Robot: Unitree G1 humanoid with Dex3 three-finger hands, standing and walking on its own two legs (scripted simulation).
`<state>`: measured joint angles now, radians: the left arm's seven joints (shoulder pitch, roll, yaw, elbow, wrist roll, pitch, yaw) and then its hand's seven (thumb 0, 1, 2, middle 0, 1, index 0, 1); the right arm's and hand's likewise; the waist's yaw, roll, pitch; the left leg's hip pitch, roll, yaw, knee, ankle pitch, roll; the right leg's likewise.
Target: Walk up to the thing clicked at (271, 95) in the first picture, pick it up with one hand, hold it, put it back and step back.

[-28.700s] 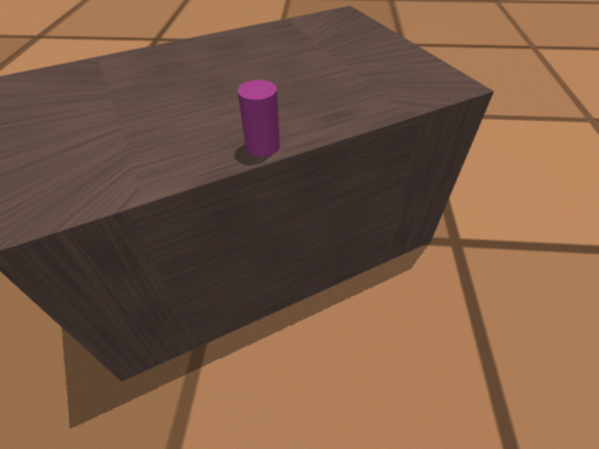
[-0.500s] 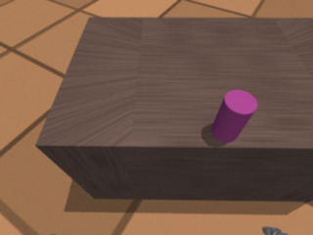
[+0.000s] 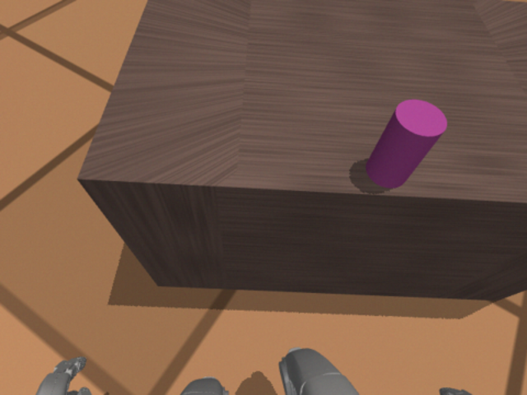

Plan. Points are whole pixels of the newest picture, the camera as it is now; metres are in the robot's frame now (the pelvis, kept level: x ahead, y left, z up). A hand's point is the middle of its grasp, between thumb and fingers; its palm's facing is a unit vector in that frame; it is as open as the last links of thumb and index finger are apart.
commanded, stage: step back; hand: right
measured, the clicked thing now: (401, 147) +0.51 -0.25 +0.01
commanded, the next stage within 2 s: none
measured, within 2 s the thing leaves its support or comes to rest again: neither
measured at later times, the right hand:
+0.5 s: hand out of the picture -0.02 -0.28 -0.17, palm faces -0.04 +0.93 -0.37, open 7.4 cm
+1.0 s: hand out of the picture -0.16 -0.29 -0.15, palm faces +0.04 +0.92 -0.39, open 7.4 cm
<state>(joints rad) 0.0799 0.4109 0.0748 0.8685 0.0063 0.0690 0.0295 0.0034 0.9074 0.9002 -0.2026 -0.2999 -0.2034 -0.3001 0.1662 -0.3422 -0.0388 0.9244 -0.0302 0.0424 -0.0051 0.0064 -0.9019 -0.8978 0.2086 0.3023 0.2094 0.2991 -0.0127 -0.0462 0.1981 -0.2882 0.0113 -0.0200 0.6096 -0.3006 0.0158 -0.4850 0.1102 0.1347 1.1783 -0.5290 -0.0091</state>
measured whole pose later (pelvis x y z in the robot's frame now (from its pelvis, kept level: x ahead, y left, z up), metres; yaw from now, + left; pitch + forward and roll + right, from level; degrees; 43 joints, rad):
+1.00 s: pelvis -0.28 -0.01 -0.01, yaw -5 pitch -3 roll -2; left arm 0.22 0.37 0.08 0.88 0.04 0.04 0.00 0.00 0.91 0.90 -0.20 -0.30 -0.20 -0.30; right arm 0.08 -0.40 -0.05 0.82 -0.02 0.06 -0.01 0.01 -0.90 -0.90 0.21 0.30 0.21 0.30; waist 0.02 0.06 0.18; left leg -0.46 0.08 -0.02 0.70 -0.24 -0.01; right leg -0.20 0.05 0.02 0.65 -0.41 0.00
